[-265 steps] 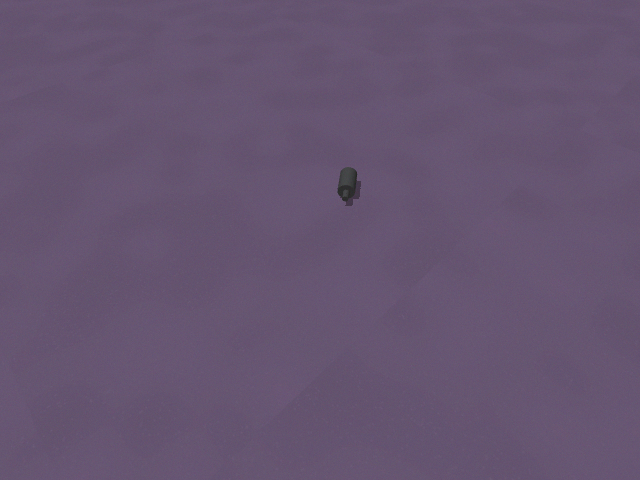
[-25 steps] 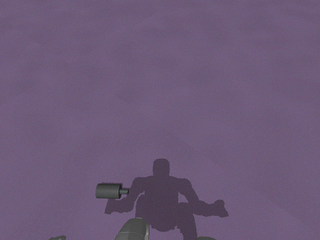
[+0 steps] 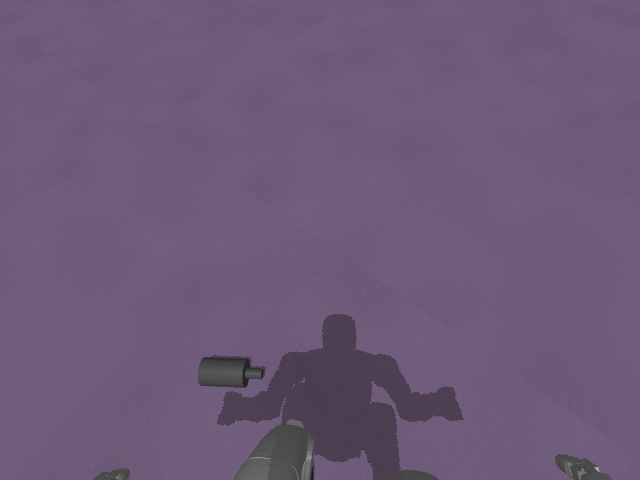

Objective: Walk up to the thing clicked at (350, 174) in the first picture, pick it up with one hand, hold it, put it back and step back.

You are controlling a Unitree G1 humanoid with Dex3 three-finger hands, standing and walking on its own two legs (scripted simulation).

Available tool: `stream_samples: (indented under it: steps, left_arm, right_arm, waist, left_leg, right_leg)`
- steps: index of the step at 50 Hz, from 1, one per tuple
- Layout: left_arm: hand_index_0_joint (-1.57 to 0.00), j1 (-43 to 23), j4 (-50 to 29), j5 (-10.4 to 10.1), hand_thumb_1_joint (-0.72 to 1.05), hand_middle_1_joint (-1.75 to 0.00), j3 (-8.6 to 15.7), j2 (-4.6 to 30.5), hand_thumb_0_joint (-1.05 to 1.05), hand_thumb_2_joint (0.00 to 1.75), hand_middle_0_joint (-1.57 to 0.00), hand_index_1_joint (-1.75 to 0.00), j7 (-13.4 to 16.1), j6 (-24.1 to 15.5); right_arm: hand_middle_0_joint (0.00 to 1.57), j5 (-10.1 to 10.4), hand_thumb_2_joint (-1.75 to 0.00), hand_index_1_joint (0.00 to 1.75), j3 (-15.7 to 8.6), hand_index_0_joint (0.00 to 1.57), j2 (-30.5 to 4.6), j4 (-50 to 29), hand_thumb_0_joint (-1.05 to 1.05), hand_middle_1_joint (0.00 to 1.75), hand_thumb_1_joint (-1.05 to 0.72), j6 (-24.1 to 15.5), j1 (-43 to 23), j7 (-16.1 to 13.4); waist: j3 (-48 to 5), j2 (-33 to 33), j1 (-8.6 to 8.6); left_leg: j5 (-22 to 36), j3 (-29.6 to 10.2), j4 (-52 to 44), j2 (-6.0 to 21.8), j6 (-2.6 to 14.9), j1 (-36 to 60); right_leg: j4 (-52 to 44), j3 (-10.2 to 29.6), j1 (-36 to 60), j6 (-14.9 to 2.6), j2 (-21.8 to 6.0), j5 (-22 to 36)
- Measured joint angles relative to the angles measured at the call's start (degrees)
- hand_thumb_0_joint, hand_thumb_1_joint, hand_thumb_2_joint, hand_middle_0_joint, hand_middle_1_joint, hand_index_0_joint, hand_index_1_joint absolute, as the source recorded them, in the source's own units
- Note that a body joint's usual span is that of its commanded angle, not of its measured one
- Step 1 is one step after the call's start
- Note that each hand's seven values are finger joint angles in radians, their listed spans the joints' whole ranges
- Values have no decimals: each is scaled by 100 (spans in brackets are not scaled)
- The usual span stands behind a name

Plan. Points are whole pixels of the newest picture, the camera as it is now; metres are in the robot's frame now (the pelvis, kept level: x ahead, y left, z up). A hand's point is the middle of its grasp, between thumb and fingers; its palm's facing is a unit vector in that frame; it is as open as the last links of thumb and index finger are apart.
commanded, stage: walk up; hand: left
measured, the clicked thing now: (232, 372) +0.44 +0.36 -0.70
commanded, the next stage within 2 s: stand in 1.58 s
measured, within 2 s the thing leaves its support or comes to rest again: neither
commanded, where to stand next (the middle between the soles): +0.07 +0.02 m, yaw +3 degrees
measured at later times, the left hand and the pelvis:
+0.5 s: hand out of the picture +0.02 +0.28 -0.13, palm faces +0.08 -0.92 -0.37, open 7.4 cm; pelvis -0.03 +0.01 +0.01, yaw +5 degrees
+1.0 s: hand out of the picture +0.07 +0.28 -0.12, palm faces +0.09 -0.93 -0.35, open 7.4 cm; pelvis -0.01 +0.02 +0.03, yaw +5 degrees
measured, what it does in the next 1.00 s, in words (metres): steps on the spot: left foot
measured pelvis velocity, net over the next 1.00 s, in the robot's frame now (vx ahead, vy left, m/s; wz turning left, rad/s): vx -0.01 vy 0.02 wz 0.09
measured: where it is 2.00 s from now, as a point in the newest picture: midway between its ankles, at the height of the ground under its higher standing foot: outside the picture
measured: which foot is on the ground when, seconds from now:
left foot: up 0.00-0.20, down 0.22-1.00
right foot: down 0.00-1.00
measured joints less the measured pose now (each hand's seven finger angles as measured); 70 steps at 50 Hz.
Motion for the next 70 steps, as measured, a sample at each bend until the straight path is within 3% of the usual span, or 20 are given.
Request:
stream_samples:
  steps: [2,4,7,10,11,13,17,19,21,23,26,29,39,55,70]
  left_arm:
    - [-20,77,77,6,90,-30,14,-42,1,89,-21,-30,11,3]
    - [-20,99,99,31,90,-30,28,-60,1,89,-21,-30,2,-5]
    - [-20,113,23,81,90,-30,39,-36,1,89,-21,-30,-42,-49]
    - [-20,79,-70,64,90,-30,62,74,1,89,-21,-30,-119,-36]
    - [-20,46,-76,34,90,-30,72,139,1,89,-21,-30,-138,-17]
    - [-20,-6,-17,-40,90,-30,100,242,1,89,-21,-30,-133,57]
    - [-20,-27,228,-109,90,-30,28,183,1,90,-21,-30,-172,142]
    - [-20,1,276,-136,90,-30,15,186,1,90,-20,-30,-202,63]
    - [-20,-33,372,-123,90,-30,15,140,1,90,-21,-30,-201,-15]
    - [-20,-62,473,-79,90,-30,-18,66,1,90,-21,-30,-192,-41]
    - [-20,-46,612,-31,90,-30,-90,1,1,89,-21,-30,-232,3]
    - [-20,-94,766,-60,90,-30,-135,-82,1,89,-21,-30,-266,48]
    - [-20,-401,1095,-136,90,-30,-126,-17,1,89,-21,-30,-268,-55]
    - [-20,-894,1304,-151,90,-30,-170,-70,1,90,-20,-30,-240,6]
    - [-20,-779,1446,-101,90,-30,-123,-117,1,90,-21,-30,-269,34]
  right_arm:
    - [20,38,-90,30,-39,21,-60,29,1,30,-91,-56,63,22]
    - [20,78,-90,30,-62,20,-128,50,1,30,-91,-126,157,26]
    - [20,108,-90,30,-40,20,-195,202,1,30,-91,-204,283,29]
    - [20,85,-90,30,13,20,-141,413,1,30,-91,-297,416,31]
    - [20,62,-90,30,23,20,-74,492,1,30,-91,-352,421,20]
    - [20,-9,-90,30,72,20,127,601,1,30,-91,-448,381,-1]
    - [20,-12,-90,30,209,21,244,614,1,30,-91,-555,473,42]
    - [20,15,-90,30,277,21,273,633,1,30,-90,-546,452,45]
    - [20,68,-90,30,306,21,257,679,1,30,-90,-516,358,52]
    - [20,103,-90,30,311,21,243,739,1,30,-90,-455,281,51]
    - [20,95,-90,30,287,21,234,844,1,30,-90,-424,196,75]
    - [20,80,-90,30,263,21,172,944,1,30,-90,-479,194,100]
    - [20,72,-90,30,377,21,258,1370,1,30,-91,-538,150,94]
    - [20,102,-90,30,341,21,271,1531,1,30,-91,-502,-239,32]
    - [20,79,-90,30,351,21,287,1605,1,30,-91,-475,-185,49]
  waist:
    - [-16,-14,-32]
    - [-29,25,-49]
    - [-66,95,-24]
    - [-157,37,-24]
    - [-149,-81,-18]
    - [-84,-440,74]
    - [-337,-287,-96]
    - [-430,-290,-83]
    - [-433,-192,-85]
    - [-489,-73,-99]
    - [-621,-125,-78]
    - [-700,-75,-98]
    - [-630,-142,-94]
    - [-644,-114,-137]
    - [-582,-93,-126]
  left_leg:
    - [4,-203,526,-129,-13,5]
    - [199,-267,602,-90,-40,134]
    - [227,-121,-163,161,-103,626]
    - [324,205,-1526,331,-107,1296]
    - [711,275,-1875,268,-131,1457]
    - [884,472,-1997,78,-156,1613]
    - [846,257,-1921,277,-78,1567]
    - [861,257,-1934,350,-156,1580]
    - [804,196,-1794,458,-238,1556]
    - [760,89,-1734,526,-218,1530]
    - [575,107,-1857,394,-91,1587]
    - [1024,114,-2163,376,-159,1676]
    - [1228,63,-2759,418,-242,1911]
    - [1414,54,-3248,384,-239,2299]
    - [1548,50,-3485,416,-259,2385]
  right_leg:
    - [-225,-9,54,30,-111,157]
    - [-396,-52,58,74,-174,286]
    - [-511,-137,35,114,-208,385]
    - [-324,-283,-52,161,-312,290]
    - [-168,-272,-102,194,-407,214]
    - [114,-9,-182,140,-579,163]
    - [251,122,-218,34,-204,-549]
    - [-366,110,-46,17,-176,-59]
    - [-729,37,99,173,-90,784]
    - [-822,-60,166,245,-15,826]
    - [-844,2,151,200,-103,745]
    - [-1011,34,198,231,-112,853]
    - [-1696,-31,491,309,-84,1136]
    - [-2079,-56,845,329,-130,1253]
    - [-2324,-67,934,314,-101,1391]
